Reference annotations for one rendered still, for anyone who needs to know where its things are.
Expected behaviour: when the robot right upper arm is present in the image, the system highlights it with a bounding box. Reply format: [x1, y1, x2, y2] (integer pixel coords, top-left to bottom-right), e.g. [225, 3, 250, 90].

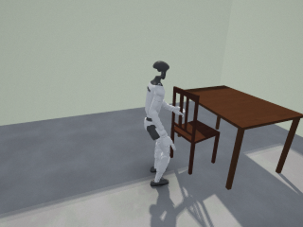
[149, 86, 165, 116]

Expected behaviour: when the chair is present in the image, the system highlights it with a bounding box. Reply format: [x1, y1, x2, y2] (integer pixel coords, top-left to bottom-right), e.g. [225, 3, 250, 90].
[169, 86, 220, 175]

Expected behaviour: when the left robot forearm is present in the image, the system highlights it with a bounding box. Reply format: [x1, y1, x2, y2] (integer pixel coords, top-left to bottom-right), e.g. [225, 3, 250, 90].
[161, 100, 175, 112]

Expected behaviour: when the robot left foot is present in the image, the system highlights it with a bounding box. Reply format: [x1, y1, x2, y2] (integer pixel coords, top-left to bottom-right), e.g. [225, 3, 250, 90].
[150, 166, 156, 173]

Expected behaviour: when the table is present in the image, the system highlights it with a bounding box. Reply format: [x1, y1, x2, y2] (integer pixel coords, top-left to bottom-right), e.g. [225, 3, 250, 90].
[177, 85, 303, 190]

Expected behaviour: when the right robot forearm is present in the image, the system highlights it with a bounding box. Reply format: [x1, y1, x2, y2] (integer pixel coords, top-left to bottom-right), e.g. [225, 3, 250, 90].
[151, 111, 168, 138]

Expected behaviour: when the robot left hand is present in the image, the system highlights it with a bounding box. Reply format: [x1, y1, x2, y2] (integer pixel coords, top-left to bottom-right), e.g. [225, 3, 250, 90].
[173, 106, 185, 117]

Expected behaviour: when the robot right hand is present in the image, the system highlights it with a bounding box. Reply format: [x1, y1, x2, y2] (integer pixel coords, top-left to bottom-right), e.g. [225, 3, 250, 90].
[162, 136, 176, 154]

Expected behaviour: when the left robot shin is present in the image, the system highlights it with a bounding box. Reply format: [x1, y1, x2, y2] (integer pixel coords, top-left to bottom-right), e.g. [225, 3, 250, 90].
[154, 147, 163, 168]

